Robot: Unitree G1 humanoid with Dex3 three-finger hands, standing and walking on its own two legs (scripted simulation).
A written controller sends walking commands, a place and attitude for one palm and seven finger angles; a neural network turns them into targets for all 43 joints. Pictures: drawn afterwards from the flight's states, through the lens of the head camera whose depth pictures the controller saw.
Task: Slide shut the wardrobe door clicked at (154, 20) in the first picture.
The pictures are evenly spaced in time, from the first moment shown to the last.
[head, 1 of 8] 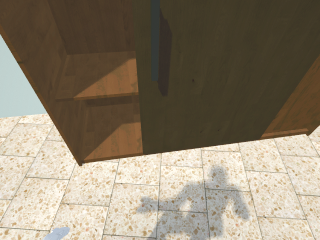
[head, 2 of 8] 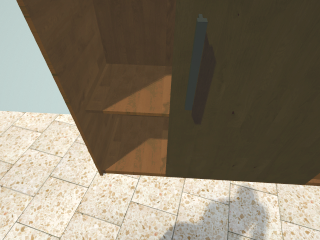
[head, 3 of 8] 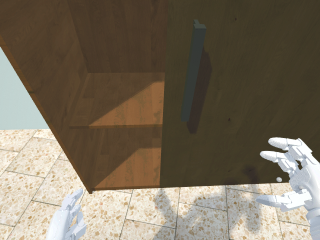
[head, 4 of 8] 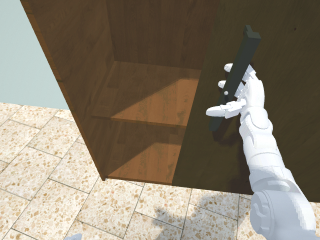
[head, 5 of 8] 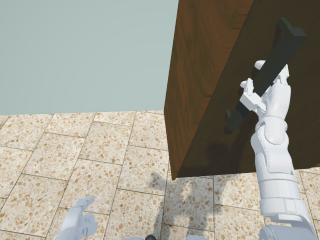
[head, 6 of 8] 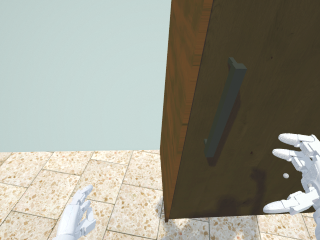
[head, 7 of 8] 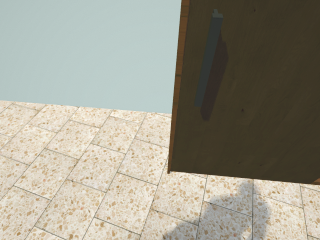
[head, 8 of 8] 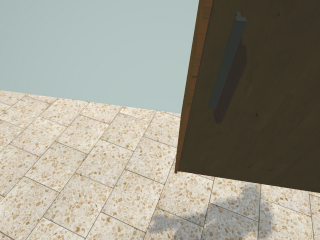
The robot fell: no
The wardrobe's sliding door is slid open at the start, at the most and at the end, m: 0.43 0.43 0.00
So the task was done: yes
